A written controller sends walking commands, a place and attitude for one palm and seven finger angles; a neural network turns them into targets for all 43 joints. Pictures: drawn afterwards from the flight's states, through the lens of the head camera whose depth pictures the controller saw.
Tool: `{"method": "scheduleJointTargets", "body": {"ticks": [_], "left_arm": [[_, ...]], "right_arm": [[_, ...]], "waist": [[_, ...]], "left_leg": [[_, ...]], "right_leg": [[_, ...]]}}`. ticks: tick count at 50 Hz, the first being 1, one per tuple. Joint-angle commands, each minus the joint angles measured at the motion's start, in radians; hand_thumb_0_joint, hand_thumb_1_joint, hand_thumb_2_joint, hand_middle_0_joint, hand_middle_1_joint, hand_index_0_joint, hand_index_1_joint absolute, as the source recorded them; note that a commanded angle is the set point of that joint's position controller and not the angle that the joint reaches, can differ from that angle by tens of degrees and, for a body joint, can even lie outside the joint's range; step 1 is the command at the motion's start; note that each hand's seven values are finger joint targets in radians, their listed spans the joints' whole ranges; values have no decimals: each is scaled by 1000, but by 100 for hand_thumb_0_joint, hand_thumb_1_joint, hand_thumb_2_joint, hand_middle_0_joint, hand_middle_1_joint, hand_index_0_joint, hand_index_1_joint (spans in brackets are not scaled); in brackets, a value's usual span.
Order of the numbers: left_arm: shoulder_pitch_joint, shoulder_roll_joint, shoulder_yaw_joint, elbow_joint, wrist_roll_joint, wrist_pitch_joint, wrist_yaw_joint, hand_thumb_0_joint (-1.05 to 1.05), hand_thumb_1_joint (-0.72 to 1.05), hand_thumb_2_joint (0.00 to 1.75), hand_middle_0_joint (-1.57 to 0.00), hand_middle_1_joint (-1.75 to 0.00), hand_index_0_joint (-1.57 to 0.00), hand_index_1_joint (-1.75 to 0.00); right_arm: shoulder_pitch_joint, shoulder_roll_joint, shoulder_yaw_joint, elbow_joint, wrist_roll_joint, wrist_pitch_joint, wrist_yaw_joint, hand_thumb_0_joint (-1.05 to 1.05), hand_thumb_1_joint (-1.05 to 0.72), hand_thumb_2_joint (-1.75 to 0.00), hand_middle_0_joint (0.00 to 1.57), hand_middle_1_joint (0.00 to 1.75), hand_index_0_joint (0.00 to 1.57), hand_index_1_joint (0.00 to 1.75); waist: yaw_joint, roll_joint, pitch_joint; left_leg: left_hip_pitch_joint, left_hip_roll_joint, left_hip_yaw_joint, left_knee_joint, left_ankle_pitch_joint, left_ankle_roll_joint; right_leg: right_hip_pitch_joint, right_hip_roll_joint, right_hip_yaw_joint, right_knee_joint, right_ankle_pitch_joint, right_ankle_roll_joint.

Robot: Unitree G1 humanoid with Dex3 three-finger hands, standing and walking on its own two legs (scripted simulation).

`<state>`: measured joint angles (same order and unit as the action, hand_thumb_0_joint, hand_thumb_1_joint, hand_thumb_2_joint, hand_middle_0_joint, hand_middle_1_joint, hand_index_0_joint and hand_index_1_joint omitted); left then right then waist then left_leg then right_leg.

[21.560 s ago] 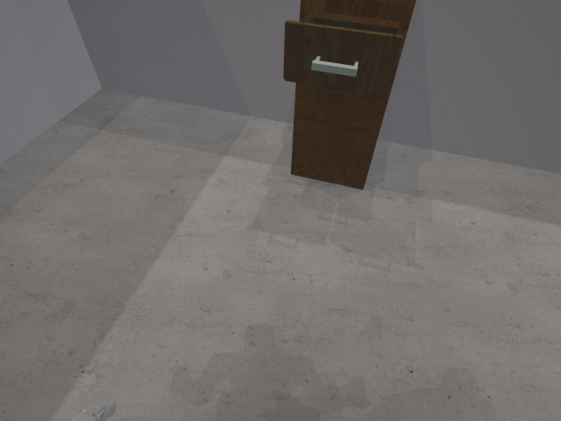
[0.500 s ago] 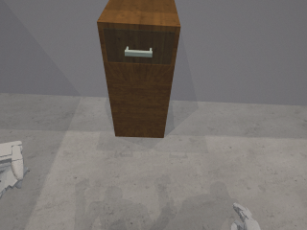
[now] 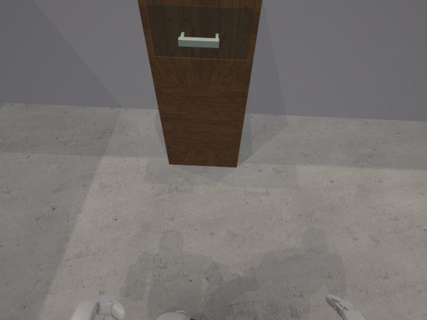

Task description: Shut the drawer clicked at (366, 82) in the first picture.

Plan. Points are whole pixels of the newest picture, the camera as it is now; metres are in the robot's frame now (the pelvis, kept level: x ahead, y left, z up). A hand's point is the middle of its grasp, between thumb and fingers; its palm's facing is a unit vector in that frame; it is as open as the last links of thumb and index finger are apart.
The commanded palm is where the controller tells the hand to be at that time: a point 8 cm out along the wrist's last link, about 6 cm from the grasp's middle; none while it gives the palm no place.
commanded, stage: let the arm hang, fingers relaxed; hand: left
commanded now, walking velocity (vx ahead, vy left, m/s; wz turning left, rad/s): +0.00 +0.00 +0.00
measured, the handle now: (199, 39) +0.95 +0.08 +0.03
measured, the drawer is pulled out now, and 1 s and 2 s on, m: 0.00 0.00 0.00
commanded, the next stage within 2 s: look to check the result in 0.84 s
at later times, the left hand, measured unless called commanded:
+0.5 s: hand out of the picture +0.00 +0.22 -0.15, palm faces +0.04 -0.96 -0.28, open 6.9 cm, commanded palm none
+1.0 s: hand out of the picture +0.07 +0.18 -0.15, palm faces +0.01 -0.97 -0.23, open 7.4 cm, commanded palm none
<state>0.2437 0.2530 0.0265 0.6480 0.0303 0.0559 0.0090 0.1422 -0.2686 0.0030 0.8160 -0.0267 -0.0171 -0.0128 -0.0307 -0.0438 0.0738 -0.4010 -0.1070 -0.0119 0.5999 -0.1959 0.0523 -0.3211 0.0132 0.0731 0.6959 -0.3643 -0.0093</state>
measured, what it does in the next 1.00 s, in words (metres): stands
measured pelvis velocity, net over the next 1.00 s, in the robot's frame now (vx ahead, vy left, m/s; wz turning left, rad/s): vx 0.04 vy -0.02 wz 0.02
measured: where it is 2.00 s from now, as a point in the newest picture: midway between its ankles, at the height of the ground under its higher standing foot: outside the picture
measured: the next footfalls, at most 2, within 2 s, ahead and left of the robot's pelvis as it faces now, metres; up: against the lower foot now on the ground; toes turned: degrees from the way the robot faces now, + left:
none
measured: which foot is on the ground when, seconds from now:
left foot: down 0.00-1.00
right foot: down 0.00-1.00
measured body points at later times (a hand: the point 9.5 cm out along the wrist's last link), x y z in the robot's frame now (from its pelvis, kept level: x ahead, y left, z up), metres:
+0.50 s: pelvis +0.01 +0.00 +0.02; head +0.02 -0.01 +0.47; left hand +0.00 +0.27 -0.12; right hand +0.04 -0.25 -0.13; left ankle +0.07 +0.09 -0.72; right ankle +0.00 -0.11 -0.72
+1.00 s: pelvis +0.04 -0.02 +0.02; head +0.05 -0.02 +0.47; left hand +0.07 +0.23 -0.13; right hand +0.07 -0.27 -0.13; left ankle +0.07 +0.09 -0.72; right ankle +0.00 -0.11 -0.72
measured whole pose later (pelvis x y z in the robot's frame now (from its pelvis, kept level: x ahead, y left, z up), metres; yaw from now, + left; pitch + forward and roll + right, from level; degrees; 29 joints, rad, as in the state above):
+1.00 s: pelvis +0.04 -0.02 +0.02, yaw +1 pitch -1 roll +0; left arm 0.19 0.21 0.01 1.13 0.01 -0.01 0.02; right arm 0.19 -0.23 -0.01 1.13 -0.01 0.00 -0.04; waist -0.01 0.01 0.06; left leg -0.22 -0.04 -0.06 0.39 -0.15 0.01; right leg -0.09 0.06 0.03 0.37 -0.26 -0.05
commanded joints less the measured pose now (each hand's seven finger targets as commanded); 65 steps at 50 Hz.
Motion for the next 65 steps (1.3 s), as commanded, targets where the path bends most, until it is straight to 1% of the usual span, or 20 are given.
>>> {"method": "scheduleJointTargets", "body": {"ticks": [1, 2, 3, 5, 6, 8, 9, 11, 12, 15, 17, 20, 30, 36, 38, 44, 50, 55, 63, 65], "left_arm": [[-24, 223, 31, 33, -3, -56, -1, 0, 90, 90, -84, -99, -84, -99], [-75, 207, 26, 50, -7, -56, 3, 0, 90, 90, -80, -95, -80, -95], [-88, 173, 19, 86, -11, -60, 4, 0, 90, 90, -76, -91, -76, -91], [-54, 157, 15, 163, -22, -70, 3, 0, 90, 90, -68, -82, -68, -82], [-32, 134, 20, 193, -21, -69, 4, 0, 90, 90, -64, -78, -64, -78], [1, 125, 12, 249, -22, -61, 6, 0, 90, 90, -56, -69, -56, -69], [13, 125, 12, 278, -21, -55, 6, 0, 90, 90, -52, -65, -52, -65], [29, 136, 15, 321, -22, -51, 4, 0, 90, 90, -44, -56, -44, -56], [39, 144, 15, 338, -22, -53, 4, 0, 90, 90, -40, -52, -40, -52], [58, 133, 14, 387, -23, -61, 5, 0, 90, 90, -28, -39, -28, -39], [56, 136, 11, 406, -23, -64, 6, 0, 90, 90, -20, -30, -20, -30], [41, 130, 9, 427, -22, -67, 9, 0, 90, 90, -20, -30, -20, -30], [16, 120, 3, 452, -22, -76, 16, 0, 90, 90, -20, -30, -20, -30], [0, 119, 6, 453, -23, -80, 19, 0, 90, 90, -20, -30, -20, -30], [-6, 120, 7, 452, -23, -82, 21, 0, 90, 90, -20, -30, -20, -30], [-13, 114, 9, 453, -25, -82, 23, 0, 90, 90, -20, -30, -20, -30], [-13, 109, 10, 456, -27, -80, 26, 0, 90, 90, -20, -30, -20, -30], [-14, 108, 11, 457, -27, -78, 26, 0, 90, 90, -20, -30, -20, -30], [-11, 113, 13, 455, -27, -79, 28, 0, 90, 90, -20, -30, -20, -30], [-10, 109, 12, 454, -27, -78, 29, 0, 90, 90, -20, -30, -20, -30]], "right_arm": [[-3, -98, -51, -34, 11, 15, 1, 0, -90, -90, 20, 30, 20, 30], [25, -106, -55, -3, 8, 24, 0, 0, -90, -90, 20, 30, 20, 30], [43, -96, -55, 34, 6, 25, -1, 0, -90, -90, 20, 30, 20, 30], [88, -78, -46, 79, 8, 18, -8, 0, -90, -90, 20, 30, 20, 30], [93, -78, -46, 92, 5, 16, -12, 0, -90, -90, 20, 30, 20, 30], [84, -103, -48, 115, 5, 20, -15, 0, -90, -90, 20, 30, 20, 30], [87, -103, -49, 130, 5, 24, -15, 0, -90, -90, 20, 30, 20, 30], [96, -115, -52, 156, 3, 23, -17, 0, -90, -90, 20, 30, 20, 30], [101, -125, -53, 164, 5, 20, -19, 0, -90, -90, 20, 30, 20, 30], [117, -124, -54, 192, 8, 9, -21, 0, -90, -90, 20, 30, 20, 30], [117, -128, -55, 205, 11, 8, -21, 0, -90, -90, 20, 30, 20, 30], [118, -116, -53, 224, 11, 9, -21, 0, -90, -90, 20, 30, 20, 30], [88, -99, -46, 256, 11, 6, -20, 0, -90, -90, 20, 30, 20, 30], [75, -95, -41, 265, 11, 1, -21, 0, -90, -90, 20, 30, 20, 30], [70, -95, -40, 266, 12, 1, -22, 0, -90, -90, 20, 30, 20, 30], [66, -92, -37, 273, 11, -1, -26, 0, -90, -90, 20, 30, 20, 30], [70, -92, -36, 276, 12, 0, -29, 0, -90, -90, 20, 30, 20, 30], [72, -90, -34, 281, 12, 3, -31, 0, -90, -90, 20, 30, 20, 30], [79, -87, -35, 284, 14, 2, -32, 0, -90, -90, 20, 30, 20, 30], [76, -87, -35, 284, 14, 4, -32, 0, -90, -90, 20, 30, 20, 30]], "waist": [[7, 26, -74], [-4, -24, -48], [-10, 8, -18], [-12, 100, -63], [-5, 134, -87], [16, 144, -59], [21, 144, -32], [31, 157, -2], [38, 160, -6], [41, 104, -65], [40, 81, -53], [30, 46, -24], [24, 36, -3], [23, 55, -35], [23, 36, -37], [25, 70, -62], [25, 49, -67], [25, 57, -48], [23, 41, -69], [24, 31, -42]], "left_leg": [[103, 56, -77, 33, -158, -32], [152, 68, -71, 63, -121, -30], [182, 79, -76, 41, -63, -26], [245, 114, -114, -57, 39, -14], [239, 142, -152, -109, 35, -5], [163, 180, -212, -196, -66, 8], [131, 179, -233, -236, -150, 10], [95, 184, -256, -293, -235, 15], [91, 190, -264, -307, -222, 19], [128, 202, -270, -326, -178, 23], [138, 198, -250, -319, -143, 19], [163, 189, -229, -310, -103, 13], [218, 183, -181, -282, 36, 3], [243, 185, -163, -263, 130, -2], [246, 185, -154, -253, 161, -4], [267, 188, -144, -244, 212, -7], [275, 192, -139, -239, 226, -8], [272, 192, -134, -241, 221, -10], [290, 195, -125, -234, 248, -11], [280, 193, -126, -238, 232, -12]], "right_leg": [[-58, -267, 314, -460, -231, -155], [-114, -229, 274, -468, -243, -157], [-130, -200, 248, -450, -158, -153], [-77, -151, 163, -386, -5, -121], [-38, -118, 117, -363, -1, -98], [29, -79, 85, -376, -66, -75], [34, -70, 82, -383, -118, -75], [54, -56, 67, -367, -112, -74], [81, -54, 60, -360, -72, -74], [137, -59, 45, -355, -3, -70], [132, -64, 47, -368, 6, -71], [98, -74, 53, -391, -2, -69], [78, -89, 61, -411, 64, -58], [116, -95, 61, -406, 152, -52], [129, -100, 58, -406, 191, -49], [160, -103, 57, -398, 260, -47], [178, -102, 55, -402, 287, -45], [176, -101, 55, -406, 288, -44], [193, -104, 54, -403, 334, -41], [182, -101, 53, -409, 320, -39]]}}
